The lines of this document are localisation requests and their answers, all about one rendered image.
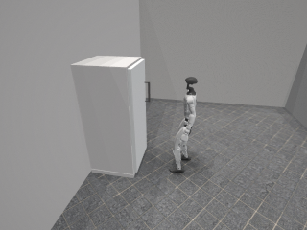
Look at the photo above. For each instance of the fridge door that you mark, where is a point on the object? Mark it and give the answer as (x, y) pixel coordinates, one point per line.
(137, 102)

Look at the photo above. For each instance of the robot left upper arm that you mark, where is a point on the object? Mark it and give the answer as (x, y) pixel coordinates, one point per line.
(191, 106)

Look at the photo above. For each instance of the robot left foot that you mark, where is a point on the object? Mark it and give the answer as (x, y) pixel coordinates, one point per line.
(176, 170)

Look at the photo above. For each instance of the robot foot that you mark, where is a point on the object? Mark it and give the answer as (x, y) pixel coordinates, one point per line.
(176, 170)
(188, 158)

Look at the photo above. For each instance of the left robot hand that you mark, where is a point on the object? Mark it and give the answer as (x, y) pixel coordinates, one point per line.
(184, 138)

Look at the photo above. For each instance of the robot left forearm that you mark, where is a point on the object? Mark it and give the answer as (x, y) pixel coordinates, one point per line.
(189, 124)

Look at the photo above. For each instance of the robot right foot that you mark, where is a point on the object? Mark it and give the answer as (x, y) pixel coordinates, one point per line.
(188, 158)

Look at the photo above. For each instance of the handle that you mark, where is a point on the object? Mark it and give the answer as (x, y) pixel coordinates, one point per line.
(149, 91)

